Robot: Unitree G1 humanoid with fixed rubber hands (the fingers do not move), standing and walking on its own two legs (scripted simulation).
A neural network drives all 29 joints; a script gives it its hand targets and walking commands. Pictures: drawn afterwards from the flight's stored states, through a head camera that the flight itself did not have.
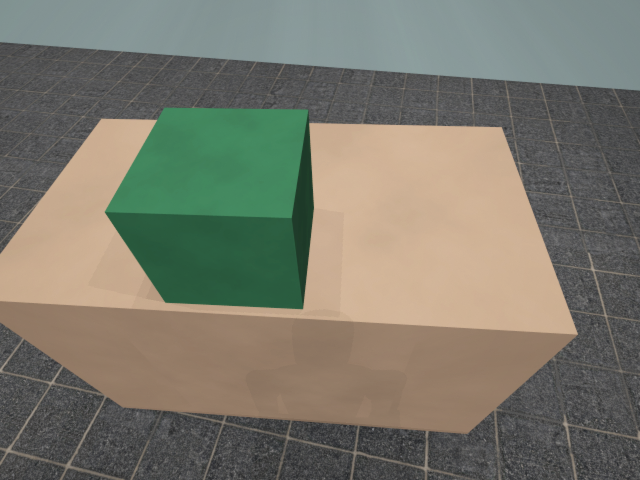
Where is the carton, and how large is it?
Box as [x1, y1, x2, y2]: [105, 108, 313, 308]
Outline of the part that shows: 164,108 105,210 105,213 164,301 181,303 302,308 313,212 308,111 302,109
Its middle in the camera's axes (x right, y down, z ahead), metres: -0.14 -0.05 +0.65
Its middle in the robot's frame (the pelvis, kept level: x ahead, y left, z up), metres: +0.52 +0.16 +0.00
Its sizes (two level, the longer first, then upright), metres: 0.243 0.240 0.232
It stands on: a pedestal, 0.66 m high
